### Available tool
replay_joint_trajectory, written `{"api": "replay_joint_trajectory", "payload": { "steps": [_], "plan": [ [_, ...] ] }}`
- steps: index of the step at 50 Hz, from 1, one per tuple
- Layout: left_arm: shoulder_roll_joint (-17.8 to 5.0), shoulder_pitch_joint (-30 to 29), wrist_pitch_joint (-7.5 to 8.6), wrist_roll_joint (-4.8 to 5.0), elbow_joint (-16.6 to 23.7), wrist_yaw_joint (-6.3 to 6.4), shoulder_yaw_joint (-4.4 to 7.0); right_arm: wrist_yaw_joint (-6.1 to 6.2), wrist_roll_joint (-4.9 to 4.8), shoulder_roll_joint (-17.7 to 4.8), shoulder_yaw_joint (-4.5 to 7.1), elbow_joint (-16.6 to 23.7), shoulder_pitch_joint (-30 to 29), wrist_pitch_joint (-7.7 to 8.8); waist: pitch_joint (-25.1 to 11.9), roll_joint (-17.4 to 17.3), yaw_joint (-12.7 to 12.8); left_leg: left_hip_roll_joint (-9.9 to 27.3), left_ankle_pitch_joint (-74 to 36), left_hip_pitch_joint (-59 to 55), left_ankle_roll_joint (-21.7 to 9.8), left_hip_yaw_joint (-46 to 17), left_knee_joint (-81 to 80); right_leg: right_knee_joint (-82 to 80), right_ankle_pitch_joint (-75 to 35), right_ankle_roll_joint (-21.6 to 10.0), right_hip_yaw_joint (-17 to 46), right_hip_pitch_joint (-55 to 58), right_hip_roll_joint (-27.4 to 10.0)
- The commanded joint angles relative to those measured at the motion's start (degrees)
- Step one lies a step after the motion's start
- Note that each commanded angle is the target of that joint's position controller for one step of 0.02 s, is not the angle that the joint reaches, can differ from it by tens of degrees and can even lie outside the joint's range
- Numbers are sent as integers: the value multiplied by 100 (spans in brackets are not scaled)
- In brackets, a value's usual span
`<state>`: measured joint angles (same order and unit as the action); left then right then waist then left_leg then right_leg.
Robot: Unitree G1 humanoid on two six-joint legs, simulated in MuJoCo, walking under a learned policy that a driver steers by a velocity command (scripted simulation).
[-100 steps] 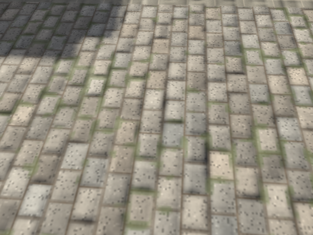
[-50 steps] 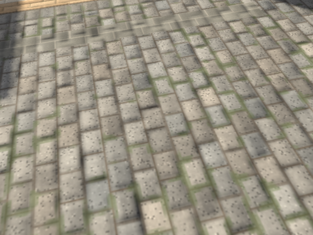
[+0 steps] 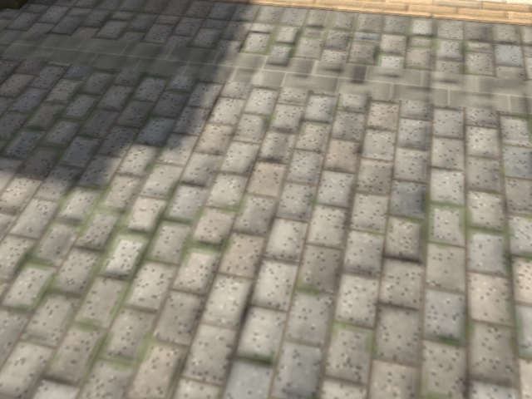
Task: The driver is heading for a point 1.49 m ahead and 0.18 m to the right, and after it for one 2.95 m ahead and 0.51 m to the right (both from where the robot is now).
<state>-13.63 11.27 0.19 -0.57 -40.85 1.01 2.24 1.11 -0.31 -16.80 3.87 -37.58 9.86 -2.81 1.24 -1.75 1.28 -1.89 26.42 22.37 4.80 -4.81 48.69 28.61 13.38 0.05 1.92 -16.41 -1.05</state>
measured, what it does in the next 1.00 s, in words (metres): steps on the spot: left foot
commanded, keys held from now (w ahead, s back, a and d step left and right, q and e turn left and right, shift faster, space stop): no key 0.78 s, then w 0.22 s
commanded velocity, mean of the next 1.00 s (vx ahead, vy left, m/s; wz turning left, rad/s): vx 0.04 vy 0.00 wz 0.03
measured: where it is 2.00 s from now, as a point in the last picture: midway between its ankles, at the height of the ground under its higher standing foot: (297, 373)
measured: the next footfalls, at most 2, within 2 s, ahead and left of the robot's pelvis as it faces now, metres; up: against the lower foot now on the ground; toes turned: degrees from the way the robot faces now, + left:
left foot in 0.08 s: +0.02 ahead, +0.14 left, +0.00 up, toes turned -3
left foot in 1.48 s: +0.43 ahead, +0.12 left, +0.00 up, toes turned +1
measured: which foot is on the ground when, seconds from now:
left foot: up 0.00-0.06, down 0.08-1.00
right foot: down 0.00-1.00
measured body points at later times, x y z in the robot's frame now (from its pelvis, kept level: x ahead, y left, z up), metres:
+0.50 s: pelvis +0.00 +0.02 -0.01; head +0.00 +0.03 +0.44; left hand +0.10 +0.29 -0.13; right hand +0.12 -0.22 -0.12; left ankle -0.02 +0.15 -0.74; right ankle +0.02 -0.12 -0.74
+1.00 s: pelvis +0.03 +0.00 -0.01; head +0.03 -0.01 +0.44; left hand +0.08 +0.27 -0.14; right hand +0.06 -0.26 -0.16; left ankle -0.02 +0.15 -0.74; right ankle +0.03 -0.10 -0.74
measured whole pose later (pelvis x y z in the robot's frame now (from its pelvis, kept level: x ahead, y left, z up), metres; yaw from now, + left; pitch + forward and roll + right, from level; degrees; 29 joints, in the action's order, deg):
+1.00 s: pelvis +0.03 +0.00 -0.01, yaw +0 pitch -1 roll +0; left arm -13.1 16.6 4.3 1.7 -56.4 0.5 3.2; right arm 1.6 -1.7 -13.2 2.8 -52.2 20.5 1.5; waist -0.3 -1.3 0.0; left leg 0.5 22.6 8.7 -0.3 -3.6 31.6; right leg 34.1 20.7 -3.4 -1.9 -14.3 0.4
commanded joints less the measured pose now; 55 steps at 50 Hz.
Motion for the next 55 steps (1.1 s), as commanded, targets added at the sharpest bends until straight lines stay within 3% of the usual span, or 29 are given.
{"api": "replay_joint_trajectory", "payload": {
  "steps": [1, 3, 4, 5, 6, 7, 8, 10, 16, 24, 39, 40, 42, 44, 45, 47, 49, 50, 51, 52, 53, 54, 55],
  "plan": [
    [-872, -57, -21, 42, 280, 9, 214, -29, -63, -147, 15, 371, -119, 87, -641, 1424, 17, 67, -399, -406, 32, 372, -1394, -450, -2617, -1081, 891, 922, -966],
    [-821, 56, -11, 122, 215, -4, 185, -43, -16, -217, 31, 220, 76, 104, -556, 1246, -92, 60, -1716, -1134, -174, 390, -2833, -390, -2198, -852, 899, 698, -873],
    [-772, 212, 56, 86, 175, -26, 157, -19, 54, -413, 52, 265, 85, 105, -632, 983, -43, 338, -2245, -1629, -334, 32, -2856, -389, -1687, -568, 900, 390, -824],
    [-681, 278, 154, -56, 218, -86, 116, 32, 118, -774, 115, 306, 146, 95, -790, 215, 130, 841, -3474, -2022, -572, -401, -2416, -79, -1130, -287, 549, 29, -517],
    [-468, 317, 209, -84, 188, -105, 64, -7, 145, -633, 101, 147, 43, 101, -809, -653, 263, 829, -2575, -1408, -868, -398, -2310, -227, -254, 5, 88, 322, -158],
    [-687, -22, 213, -116, 159, -102, 93, -60, 139, -318, 36, 245, -80, 133, -552, -386, 24, 679, -1962, -1121, -876, -370, -2424, -104, -229, 178, 29, 406, -105],
    [-690, -189, 202, -91, 164, -100, 112, -63, 174, -226, 4, 179, -48, 166, -440, -275, -22, 630, -1667, -984, -786, -343, -2470, -83, -317, 196, 5, 404, -98],
    [-653, -192, 130, -50, 138, -56, 114, -52, 141, -315, 14, 136, -16, 242, -177, -217, -37, 546, -1645, -787, -672, -278, -2454, -49, -529, 145, 28, 353, -107],
    [-555, -55, 86, -22, -79, 9, 124, -1, 118, -194, -48, 16, 138, 312, -40, -91, -29, 478, -1426, -606, -634, -242, -2434, -65, -495, 156, 39, 433, -103],
    [-559, 73, 69, 5, -416, 73, 153, 10, 99, -108, -74, -204, 270, 360, -77, 103, -40, 396, -1533, -672, -631, -157, -2383, -73, -625, 206, 52, 507, -118],
    [-501, 274, 10, 47, -1160, 174, 172, 65, 62, -31, -79, -900, 546, 380, 29, 130, -42, 273, -1710, -754, -573, 23, -2435, -165, -719, 183, 28, 562, -103],
    [-435, 382, -1, 50, -1259, 178, 159, 75, 56, -15, -80, -1006, 668, 367, -87, 79, -45, 232, -1112, -806, -600, 52, -2511, -134, -188, 169, -86, 598, -7],
    [-443, 348, 3, 119, -1306, 190, 179, 104, -20, -290, 11, -1075, 775, 326, 226, -227, -140, 363, 1084, -614, -898, -284, -2802, 338, 1481, 61, -425, 56, 312],
    [-307, 46, 162, 164, -1141, 146, 145, 101, -82, -561, 79, -1120, 1066, 398, 645, -847, -314, 1206, 2457, -624, -1430, -1538, -3577, 1217, 1583, -31, -579, -775, 363],
    [-253, -62, 276, 197, -1067, 96, 127, 97, -123, -688, 121, -1155, 1073, 461, 863, -1048, -328, 1638, 2510, -462, -1718, -2195, -3852, 1622, 1315, -138, -396, -904, 186],
    [-288, 45, 461, 273, -1082, -22, 138, 84, -131, -591, 92, -1095, 735, 561, 990, -996, -135, 1815, 1772, -534, -1803, -2269, -3854, 1435, 1486, -410, -186, -984, -78],
    [-259, 948, 568, 265, -1498, -107, 176, 46, -198, -481, 54, -985, 176, 545, 659, -661, 382, 1233, 847, 48, -1388, -1281, -3288, -66, 537, -529, -440, 790, 117],
    [-393, 1482, 570, 178, -1762, -127, 245, 38, -151, -286, 3, -936, 68, 559, 390, -221, 534, 788, 104, 398, -1130, -665, -2424, -247, 162, -449, -122, 1641, 56],
    [-909, 2161, 581, 152, -1883, -113, 377, 39, -103, 103, -103, -793, -33, 614, 100, 1262, 688, 62, -303, 1184, -669, 352, -428, -1245, 1177, -875, 1833, 2352, -1077],
    [-1258, 2445, 633, 86, -1887, -202, 400, 75, -181, -36, -44, -596, -90, 717, 111, 2008, 667, -242, 605, 2087, -605, 179, 899, -2033, 1651, -1594, 4017, 2520, -2070],
    [-906, 1865, 679, 57, -1736, -198, 268, 45, -266, -245, 5, -670, 80, 792, 451, 1265, 345, 179, 390, 2449, -721, -190, 1685, -1984, 1770, -1662, 3869, 2246, -2175],
    [-640, 1501, 695, 91, -1594, -188, 193, -16, -273, -236, 0, -795, 215, 847, 611, 906, 202, 427, -233, 2560, -850, -174, 1827, -1958, 1657, -1458, 3127, 2134, -1891],
    [-651, 1297, 688, 98, -1521, -198, 176, -39, -222, -214, 15, -869, 207, 885, 584, 705, 131, 596, -748, 2584, -924, -46, 1686, -2017, 1308, -1239, 2568, 2114, -1659]
  ]
}}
